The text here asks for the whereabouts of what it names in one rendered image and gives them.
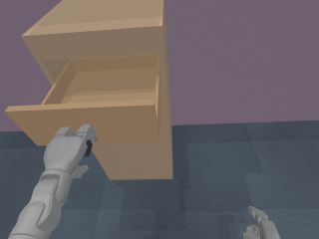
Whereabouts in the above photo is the cabinet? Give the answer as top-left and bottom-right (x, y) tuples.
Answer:
(21, 0), (173, 180)

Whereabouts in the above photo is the robot left hand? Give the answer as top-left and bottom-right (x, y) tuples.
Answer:
(43, 124), (98, 179)

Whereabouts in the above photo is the handle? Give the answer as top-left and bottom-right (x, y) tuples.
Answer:
(84, 139), (93, 157)

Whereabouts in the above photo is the left robot forearm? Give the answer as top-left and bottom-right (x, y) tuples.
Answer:
(8, 169), (73, 239)

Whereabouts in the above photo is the robot right hand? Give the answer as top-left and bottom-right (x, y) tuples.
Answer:
(242, 206), (281, 239)

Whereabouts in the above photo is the drawer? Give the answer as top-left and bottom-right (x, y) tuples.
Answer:
(5, 53), (161, 146)

